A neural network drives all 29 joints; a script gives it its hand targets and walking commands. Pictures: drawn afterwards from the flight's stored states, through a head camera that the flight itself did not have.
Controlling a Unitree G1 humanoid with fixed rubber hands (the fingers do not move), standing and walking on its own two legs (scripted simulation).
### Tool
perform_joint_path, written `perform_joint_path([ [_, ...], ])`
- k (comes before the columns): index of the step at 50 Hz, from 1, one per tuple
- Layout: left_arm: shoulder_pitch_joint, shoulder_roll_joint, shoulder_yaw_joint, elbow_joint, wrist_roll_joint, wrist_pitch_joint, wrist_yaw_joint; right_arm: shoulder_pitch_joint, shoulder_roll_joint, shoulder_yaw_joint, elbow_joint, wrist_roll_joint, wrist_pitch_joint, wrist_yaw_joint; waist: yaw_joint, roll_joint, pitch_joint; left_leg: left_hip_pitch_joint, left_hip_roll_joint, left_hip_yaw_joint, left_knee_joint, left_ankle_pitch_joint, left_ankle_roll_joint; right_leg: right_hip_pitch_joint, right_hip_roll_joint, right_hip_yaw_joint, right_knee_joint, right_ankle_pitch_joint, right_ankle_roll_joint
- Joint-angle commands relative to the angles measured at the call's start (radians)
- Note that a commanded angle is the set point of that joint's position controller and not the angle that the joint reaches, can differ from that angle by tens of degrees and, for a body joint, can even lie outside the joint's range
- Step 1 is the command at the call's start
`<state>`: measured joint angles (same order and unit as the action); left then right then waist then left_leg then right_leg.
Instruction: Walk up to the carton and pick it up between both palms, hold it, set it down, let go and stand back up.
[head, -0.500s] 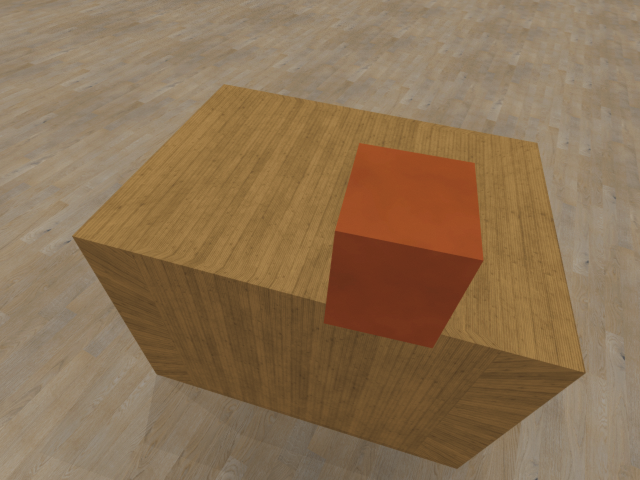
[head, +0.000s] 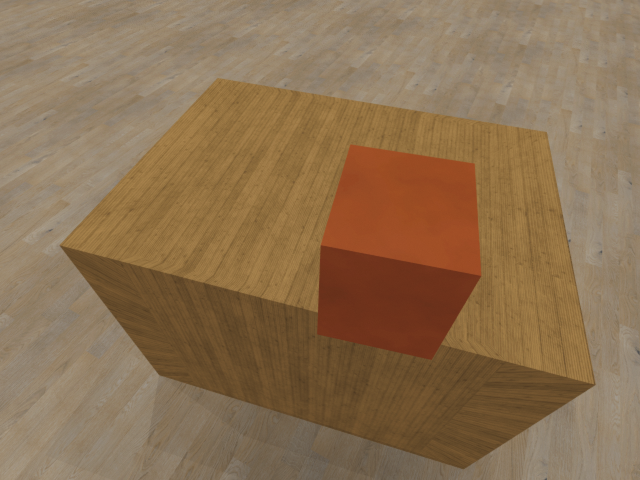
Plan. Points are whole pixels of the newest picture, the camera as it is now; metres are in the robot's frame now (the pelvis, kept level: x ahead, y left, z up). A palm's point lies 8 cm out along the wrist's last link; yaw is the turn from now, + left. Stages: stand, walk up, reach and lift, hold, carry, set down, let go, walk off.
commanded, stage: walk up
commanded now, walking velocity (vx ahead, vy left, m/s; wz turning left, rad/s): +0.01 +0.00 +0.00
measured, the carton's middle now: (391, 253) +0.44 -0.11 +0.00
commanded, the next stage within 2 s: none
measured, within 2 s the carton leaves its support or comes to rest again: neither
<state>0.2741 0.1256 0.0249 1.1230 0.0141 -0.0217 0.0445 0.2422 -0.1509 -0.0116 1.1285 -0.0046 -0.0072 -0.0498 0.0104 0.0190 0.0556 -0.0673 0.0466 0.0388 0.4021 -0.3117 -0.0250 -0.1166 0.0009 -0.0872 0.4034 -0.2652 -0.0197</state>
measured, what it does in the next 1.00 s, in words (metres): lifts its right foot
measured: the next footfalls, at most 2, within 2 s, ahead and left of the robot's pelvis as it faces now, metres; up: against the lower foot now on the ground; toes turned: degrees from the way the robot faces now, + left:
right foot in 1.10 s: +0.07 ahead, -0.18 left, +0.00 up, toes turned -16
left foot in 1.52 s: +0.23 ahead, +0.02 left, +0.00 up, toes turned -1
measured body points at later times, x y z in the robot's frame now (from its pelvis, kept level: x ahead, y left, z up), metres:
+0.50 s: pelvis -0.03 +0.01 +0.00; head -0.03 +0.02 +0.45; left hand -0.06 +0.22 -0.16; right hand -0.07 -0.19 -0.16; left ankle -0.06 +0.13 -0.74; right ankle -0.03 -0.10 -0.74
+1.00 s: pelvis -0.02 -0.01 +0.01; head -0.03 -0.02 +0.46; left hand +0.05 +0.23 -0.14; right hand -0.11 -0.24 -0.15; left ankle -0.06 +0.13 -0.74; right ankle +0.00 -0.14 -0.68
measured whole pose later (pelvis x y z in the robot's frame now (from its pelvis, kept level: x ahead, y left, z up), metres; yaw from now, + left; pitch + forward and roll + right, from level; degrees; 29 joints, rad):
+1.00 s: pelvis -0.02 -0.01 +0.01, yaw -7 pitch +0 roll -1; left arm 0.27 0.19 0.06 1.03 0.03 0.01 -0.03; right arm 0.43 -0.18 -0.07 1.13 -0.04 -0.03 -0.06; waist -0.02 0.04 -0.03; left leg -0.05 0.10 0.15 0.32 -0.25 -0.03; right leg -0.48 -0.07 -0.08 0.93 -0.31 0.04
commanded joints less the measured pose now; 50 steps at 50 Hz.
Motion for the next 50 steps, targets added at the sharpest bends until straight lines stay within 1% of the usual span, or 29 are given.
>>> perform_joint_path([
  [1,0.096,0.075,0.010,-0.002,-0.001,-0.003,0.003,0.081,-0.085,-0.008,0.004,0.002,0.002,-0.003,0.006,-0.013,-0.010,-0.028,0.067,-0.027,-0.031,0.327,0.021,0.055,-0.130,0.101,-0.042,0.465,-0.031],
  [2,0.081,0.083,0.015,0.010,-0.003,-0.002,0.002,0.090,-0.078,-0.007,0.012,-0.002,0.000,-0.002,0.001,-0.062,-0.029,-0.034,0.070,-0.031,-0.047,0.326,0.019,0.071,-0.130,0.094,-0.038,0.458,-0.036],
  [6,0.083,0.076,0.007,0.023,0.004,0.008,-0.001,0.077,-0.049,0.003,0.023,0.002,0.003,-0.001,-0.005,-0.012,0.087,-0.075,0.063,-0.040,-0.086,0.202,0.024,-0.005,-0.112,0.092,-0.096,0.282,-0.005],
  [10,0.097,0.056,0.000,0.034,0.000,0.009,-0.004,0.102,-0.053,0.002,0.039,-0.001,-0.003,0.000,0.002,0.009,0.055,-0.061,0.073,-0.048,-0.109,0.219,0.033,0.005,-0.111,0.101,-0.107,0.214,-0.011],
  [12,0.081,0.081,0.005,0.030,-0.004,0.003,-0.003,0.130,-0.054,0.000,0.047,-0.001,-0.010,0.000,-0.010,-0.001,0.020,-0.050,0.075,-0.065,-0.116,0.269,0.032,0.039,-0.118,0.095,-0.096,0.253,-0.009],
  [13,0.091,0.084,-0.001,0.038,-0.001,0.002,-0.004,0.123,-0.052,0.002,0.040,0.002,-0.011,0.001,-0.011,-0.054,0.010,-0.036,0.074,-0.064,-0.109,0.268,0.031,0.028,-0.106,0.094,-0.110,0.239,-0.010],
  [14,0.114,0.083,0.002,0.044,-0.006,-0.001,-0.005,0.095,-0.073,-0.001,0.037,0.001,-0.011,0.001,0.011,-0.012,0.005,-0.013,0.077,-0.056,-0.107,0.261,0.036,0.018,-0.111,0.102,-0.107,0.249,-0.007],
  [15,0.107,0.076,-0.002,0.048,0.004,0.000,-0.004,0.092,-0.067,-0.003,0.038,0.002,-0.011,0.000,-0.001,-0.006,0.017,-0.009,0.079,-0.056,-0.100,0.295,0.038,0.013,-0.125,0.111,-0.110,0.296,-0.015],
  [18,0.113,0.056,-0.010,0.052,-0.005,0.009,-0.003,0.125,-0.041,0.004,0.050,-0.002,-0.008,0.003,0.000,0.016,0.086,-0.084,0.062,-0.042,-0.126,0.162,0.022,-0.003,-0.112,0.102,-0.128,0.164,0.001],
  [19,0.104,0.053,-0.013,0.054,0.000,0.011,-0.004,0.144,-0.004,0.017,0.064,0.001,-0.003,0.007,-0.011,-0.028,0.084,-0.102,0.065,-0.062,-0.128,0.135,0.032,-0.009,-0.107,0.093,-0.127,0.128,-0.005],
  [20,0.110,0.063,-0.008,0.051,-0.005,0.013,-0.005,0.145,-0.022,0.009,0.063,-0.005,-0.003,0.005,0.003,-0.018,0.093,-0.091,0.061,-0.055,-0.145,0.117,0.027,-0.016,-0.097,0.093,-0.130,0.086,0.001],
  [22,0.083,0.059,-0.012,0.055,-0.006,0.012,-0.007,0.153,-0.036,0.008,0.056,-0.007,-0.009,0.007,-0.008,-0.031,0.077,-0.118,0.076,-0.071,-0.142,0.162,0.039,0.000,-0.115,0.094,-0.118,0.139,-0.005],
  [25,0.122,0.044,-0.016,0.048,-0.008,0.010,-0.007,0.126,-0.054,0.002,0.047,-0.002,-0.016,0.003,0.020,0.043,0.049,-0.097,0.066,-0.070,-0.135,0.184,0.045,0.003,-0.120,0.110,-0.106,0.168,-0.008],
  [27,0.121,0.100,-0.006,0.061,-0.006,0.007,-0.008,0.155,-0.017,0.013,0.044,-0.007,-0.016,0.005,0.002,-0.054,0.018,-0.064,0.072,-0.071,-0.127,0.180,0.045,-0.011,-0.113,0.095,-0.112,0.140,-0.008],
  [29,0.105,0.064,-0.014,0.055,-0.007,0.010,-0.008,0.184,-0.038,0.010,0.058,0.003,-0.014,0.007,-0.008,-0.061,0.053,-0.105,0.060,-0.077,-0.144,0.136,0.039,-0.025,-0.102,0.087,-0.117,0.119,0.009],
  [30,0.099,0.041,-0.020,0.051,0.006,0.009,-0.008,0.198,-0.035,0.010,0.063,-0.002,-0.013,0.008,-0.018,-0.002,0.070,-0.120,0.053,-0.061,-0.141,0.110,0.034,-0.026,-0.109,0.095,-0.117,0.094,0.005],
  [32,0.138,0.062,-0.017,0.066,-0.007,0.011,-0.009,0.160,-0.040,0.010,0.050,-0.004,-0.014,0.008,0.007,0.020,0.060,-0.096,0.068,-0.065,-0.136,0.154,0.045,-0.054,-0.108,0.099,-0.104,0.125,0.008],
  [36,0.139,0.033,-0.029,0.068,-0.001,0.009,-0.009,0.192,-0.018,0.015,0.043,-0.005,-0.016,0.007,-0.005,-0.040,0.094,-0.117,0.063,-0.062,-0.135,0.130,0.048,-0.076,-0.119,0.105,-0.112,0.144,0.006],
  [38,0.123,0.029,-0.027,0.046,-0.002,0.002,-0.008,0.222,-0.027,0.004,0.055,-0.001,-0.018,0.008,-0.019,-0.016,0.054,-0.126,0.053,-0.070,-0.121,0.151,0.049,-0.045,-0.120,0.113,-0.112,0.131,0.003],
  [39,0.126,0.076,-0.022,0.047,-0.008,0.003,-0.007,0.198,-0.046,-0.003,0.032,-0.006,-0.017,0.005,-0.006,0.008,0.041,-0.142,0.062,-0.067,-0.138,0.119,0.039,-0.007,-0.112,0.106,-0.103,0.116,0.001],
  [40,0.098,0.164,0.014,0.012,-0.022,0.031,-0.023,0.257,-0.225,-0.069,0.002,-0.040,-0.017,-0.004,-0.095,0.029,-0.047,0.169,0.191,-0.199,-0.175,-0.446,0.107,-0.373,-0.022,0.032,0.150,-0.363,0.023],
  [41,0.018,0.128,0.011,-0.046,-0.010,0.038,-0.031,0.298,-0.247,-0.072,0.019,-0.034,-0.002,-0.008,-0.096,0.203,-0.002,0.118,0.261,-0.251,-0.268,-0.664,0.134,-0.478,-0.007,-0.009,0.290,-0.399,0.031],
  [42,-0.123,0.137,0.027,-0.114,0.010,0.046,-0.044,0.331,-0.225,-0.077,0.019,-0.038,0.003,-0.014,-0.144,0.195,0.122,-0.019,0.417,-0.420,-0.373,-0.718,0.179,-0.564,-0.053,-0.008,0.546,-0.302,0.042],
  [43,-0.182,0.070,0.016,-0.162,0.019,0.043,-0.056,0.329,-0.161,-0.077,0.016,-0.040,0.001,-0.020,-0.140,0.153,0.183,-0.067,0.454,-0.428,-0.388,-0.637,0.211,-0.596,-0.104,0.016,0.590,-0.233,0.042],
  [44,-0.114,0.041,0.016,-0.138,0.022,0.032,-0.065,0.263,-0.100,-0.055,0.002,-0.035,-0.008,-0.021,-0.072,0.113,0.190,-0.079,0.387,-0.314,-0.385,-0.469,0.174,-0.585,-0.118,0.063,0.640,-0.169,0.049],
  [45,-0.039,0.049,0.029,-0.124,0.024,0.032,-0.070,0.217,-0.091,-0.052,-0.016,-0.034,-0.014,-0.024,-0.021,0.070,0.174,-0.126,0.362,-0.225,-0.379,-0.352,0.156,-0.551,-0.121,0.078,0.708,-0.128,0.053],
  [46,0.031,0.042,0.033,-0.111,0.024,0.034,-0.078,0.156,-0.121,-0.062,-0.041,-0.040,-0.019,-0.024,0.017,0.106,0.116,-0.156,0.328,-0.164,-0.372,-0.312,0.132,-0.466,-0.103,0.062,0.696,-0.093,0.053],
  [47,0.066,0.038,0.027,-0.097,0.016,0.030,-0.079,0.149,-0.125,-0.069,-0.055,-0.041,-0.032,-0.016,0.018,0.054,0.083,-0.101,0.301,-0.126,-0.330,-0.223,0.126,-0.468,-0.094,0.047,0.625,-0.060,0.064],
  [50,-0.009,0.035,0.034,-0.149,0.010,0.024,-0.083,0.166,-0.141,-0.077,-0.044,-0.043,-0.052,-0.004,0.008,0.085,0.073,-0.197,0.212,0.047,-0.277,-0.135,0.056,-0.294,-0.085,0.003,0.399,0.008,0.076],
])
